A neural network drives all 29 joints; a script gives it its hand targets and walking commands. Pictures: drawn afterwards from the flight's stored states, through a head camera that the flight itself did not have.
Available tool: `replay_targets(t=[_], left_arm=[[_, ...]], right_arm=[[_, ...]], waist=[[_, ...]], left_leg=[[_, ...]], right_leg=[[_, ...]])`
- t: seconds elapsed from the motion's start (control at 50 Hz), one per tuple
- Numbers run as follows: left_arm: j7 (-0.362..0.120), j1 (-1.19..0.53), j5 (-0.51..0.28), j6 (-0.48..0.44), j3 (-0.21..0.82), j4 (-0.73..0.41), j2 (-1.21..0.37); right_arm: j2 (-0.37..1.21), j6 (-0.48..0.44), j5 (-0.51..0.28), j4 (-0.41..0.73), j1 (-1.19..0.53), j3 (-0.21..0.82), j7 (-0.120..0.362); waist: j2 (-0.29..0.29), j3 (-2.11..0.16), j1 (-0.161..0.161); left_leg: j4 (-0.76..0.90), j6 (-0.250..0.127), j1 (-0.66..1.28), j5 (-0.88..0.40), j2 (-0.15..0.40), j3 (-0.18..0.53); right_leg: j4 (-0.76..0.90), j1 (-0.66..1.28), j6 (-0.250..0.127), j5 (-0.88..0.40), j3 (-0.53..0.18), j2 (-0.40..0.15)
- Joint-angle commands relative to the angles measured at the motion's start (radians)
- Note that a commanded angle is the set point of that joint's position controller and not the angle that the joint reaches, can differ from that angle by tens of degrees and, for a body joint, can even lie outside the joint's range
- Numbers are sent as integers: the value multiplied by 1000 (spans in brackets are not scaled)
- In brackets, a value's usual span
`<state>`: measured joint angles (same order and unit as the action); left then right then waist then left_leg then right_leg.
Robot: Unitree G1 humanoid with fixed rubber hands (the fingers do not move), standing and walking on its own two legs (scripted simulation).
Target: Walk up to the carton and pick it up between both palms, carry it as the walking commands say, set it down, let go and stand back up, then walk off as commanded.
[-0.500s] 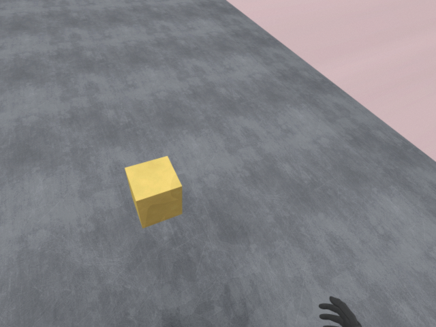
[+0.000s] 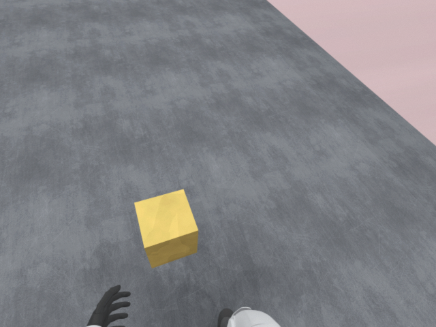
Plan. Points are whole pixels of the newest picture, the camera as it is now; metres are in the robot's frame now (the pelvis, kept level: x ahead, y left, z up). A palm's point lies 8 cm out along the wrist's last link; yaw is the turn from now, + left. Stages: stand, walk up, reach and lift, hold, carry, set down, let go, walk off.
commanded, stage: walk up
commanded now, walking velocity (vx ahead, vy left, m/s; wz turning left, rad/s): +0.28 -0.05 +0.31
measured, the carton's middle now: (167, 229) +0.58 +0.10 -0.63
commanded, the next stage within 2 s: none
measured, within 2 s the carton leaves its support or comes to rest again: neither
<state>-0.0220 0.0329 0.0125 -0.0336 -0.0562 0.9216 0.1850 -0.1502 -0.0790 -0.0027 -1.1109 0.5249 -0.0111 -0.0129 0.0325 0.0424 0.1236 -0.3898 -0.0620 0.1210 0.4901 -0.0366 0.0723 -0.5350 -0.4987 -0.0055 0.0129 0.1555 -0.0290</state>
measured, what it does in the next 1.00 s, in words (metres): walks ahead: left foot, then right foot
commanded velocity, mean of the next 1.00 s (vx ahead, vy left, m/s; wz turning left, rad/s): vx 0.11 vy -0.01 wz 0.13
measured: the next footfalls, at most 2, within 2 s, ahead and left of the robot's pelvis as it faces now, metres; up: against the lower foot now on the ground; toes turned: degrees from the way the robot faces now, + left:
left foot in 0.42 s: +0.22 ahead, +0.18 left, +0.00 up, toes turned +11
right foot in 0.68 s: +0.17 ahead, -0.05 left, +0.00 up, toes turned -1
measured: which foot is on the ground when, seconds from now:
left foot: down 0.00-0.00, up 0.02-0.40, down 0.42-1.00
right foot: down 0.00-0.42, up 0.44-0.66, down 0.68-0.90, up 0.92-1.00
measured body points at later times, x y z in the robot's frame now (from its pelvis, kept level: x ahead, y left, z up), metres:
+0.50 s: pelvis +0.13 +0.06 +0.01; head +0.16 +0.09 +0.46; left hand +0.08 +0.31 -0.15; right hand +0.31 -0.15 -0.11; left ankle +0.18 +0.17 -0.72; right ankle +0.12 -0.10 -0.70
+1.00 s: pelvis +0.12 +0.07 +0.03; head +0.12 +0.08 +0.48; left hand +0.12 +0.30 -0.13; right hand +0.12 -0.18 -0.12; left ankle +0.18 +0.17 -0.71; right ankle +0.10 -0.05 -0.67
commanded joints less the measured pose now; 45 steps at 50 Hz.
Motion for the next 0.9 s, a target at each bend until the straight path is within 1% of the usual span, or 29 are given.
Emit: replay_targets(t=[0.0,0.02,0.04,0.08,0.12,0.16,0.22,0.24,0.28,0.32,0.34,0.36,0.38,0.4,0.42,0.44,0.48,0.52,0.56,0.64,0.68,0.7,0.74,0.76,0.8,0.82,0.84,0.86,0.88], left_arm=[[42,570,42,-47,-80,105,316],[33,468,18,-58,-53,81,238],[25,334,14,-66,-54,44,193],[30,223,26,-69,-15,19,83],[26,238,7,-68,-12,31,58],[24,190,9,-72,-20,45,97],[17,238,11,-54,-31,58,155],[17,234,12,-48,-47,49,188],[17,263,18,-38,-55,61,201],[17,248,16,-27,-46,53,167],[11,250,18,-18,-49,41,169],[14,258,14,-7,-45,38,145],[17,320,1,-3,-39,38,116],[31,318,-12,14,-19,34,58],[39,294,-21,38,-18,56,47],[38,366,-33,46,-10,74,5],[44,418,-26,74,-2,103,13],[36,391,-8,79,-8,96,51],[37,357,0,85,-16,95,68],[47,396,-7,52,7,117,44],[61,332,16,33,1,109,93],[55,305,10,32,8,117,82],[53,232,11,23,21,126,46],[57,251,-1,25,16,129,30],[61,326,4,28,28,152,13],[65,302,3,28,31,153,2],[65,309,14,32,23,157,29],[56,335,8,47,-27,143,117],[41,298,20,63,-33,119,120]], right_arm=[[-147,-31,-59,83,-108,-35,-10],[-117,-24,-35,82,-79,-33,-6],[-89,-11,-25,73,-33,-30,-7],[-123,21,10,81,-107,-33,8],[-111,45,13,96,-99,-41,23],[-83,67,17,111,-153,-32,32],[-90,75,25,169,-273,-31,43],[-92,74,19,173,-278,-32,46],[-109,72,14,184,-321,-41,45],[-128,74,17,182,-325,-53,39],[-142,73,35,174,-317,-55,35],[-158,64,35,182,-304,-55,31],[-264,44,46,173,-276,-79,15],[-269,35,36,203,-282,-55,7],[-234,28,19,188,-285,-41,4],[-207,25,19,171,-275,-35,-5],[-172,39,11,180,-401,-29,-7],[-128,58,18,179,-449,-17,-11],[-140,67,16,163,-442,-21,-17],[-133,82,15,142,-473,-32,-13],[-69,80,-8,105,-392,-25,-3],[-86,80,1,88,-383,-36,-6],[-108,77,14,58,-313,-41,-2],[-103,74,16,49,-301,-42,2],[-104,76,15,35,-336,-47,1],[-79,80,16,30,-296,-36,2],[-78,79,20,53,-338,-38,7],[-159,84,21,61,-238,-73,1],[-233,97,16,36,-123,-101,-12]], waist=[[-2,-324,-279],[-89,-271,-204],[-73,-236,-164],[-15,-137,-151],[60,-83,-116],[61,-40,-77],[97,-44,-126],[181,-37,-126],[194,-51,-145],[149,-70,-116],[59,-81,-112],[28,-112,-100],[-202,-120,-95],[-229,-178,-108],[-132,-135,-103],[-111,-116,-139],[-264,-144,-176],[-281,-138,-162],[-177,-113,-145],[-73,-83,-186],[84,-5,-128],[115,34,-117],[121,23,-89],[110,3,-99],[-16,33,-125],[9,-5,-108],[-47,37,-146],[-10,13,-87],[-146,1,-58]], left_leg=[[-1099,42,-730,92,-7,30],[-1053,14,-644,-26,54,108],[-981,39,-691,-69,112,78],[-910,48,-651,-107,145,38],[-819,49,-564,-137,155,9],[-641,47,-539,-154,165,-10],[-436,71,-484,-250,141,-118],[-380,76,-480,-285,141,-141],[-306,78,-451,-271,96,-174],[-209,72,-386,-302,78,-183],[-128,60,-288,-384,81,-179],[-81,60,-185,-515,132,-136],[-21,14,-92,-948,319,46],[-6,-66,-87,-1268,452,173],[-21,-95,-200,-1298,435,94],[-10,-125,-221,-1313,414,38],[93,-107,-327,-790,355,15],[95,-105,-350,-606,299,-39],[133,-90,-372,-399,306,-4],[124,-17,-412,-176,239,3],[96,37,-431,-239,155,-52],[59,36,-309,-312,130,-98],[36,40,-255,-378,150,-65],[75,34,-294,-338,166,-57],[86,38,-278,-243,162,-60],[124,41,-338,-190,166,-38],[156,55,-396,-81,165,-38],[152,35,-361,293,225,87],[314,-12,-353,486,375,328]], right_leg=[[43,872,-280,-1086,-511,-515],[91,684,-244,-942,-432,-489],[133,649,-228,-753,-396,-462],[232,427,-212,-458,-344,-392],[296,295,-189,-400,-217,-348],[305,206,-147,-388,-150,-331],[310,205,-109,-206,-63,-262],[306,213,-102,-166,-51,-269],[231,267,-106,-313,-58,-270],[180,266,-75,-218,-46,-258],[131,195,-52,-33,-55,-248],[60,153,0,79,-1,-170],[-109,41,60,241,45,-103],[-240,24,69,616,-10,-61],[-313,81,55,598,-85,-67],[-354,107,56,518,-123,-55],[-308,214,62,480,-130,-89],[-273,223,49,466,-130,-77],[-217,252,32,440,-132,-58],[162,385,11,161,-130,-64],[272,307,-21,262,-262,-175],[263,163,-17,323,-237,-144],[267,187,8,312,-179,-122],[250,247,26,289,-139,-101],[258,196,17,340,-173,-106],[249,253,26,348,-155,-91],[245,238,18,444,-164,-109],[147,151,20,729,-76,-29],[-113,92,27,681,-1,40]])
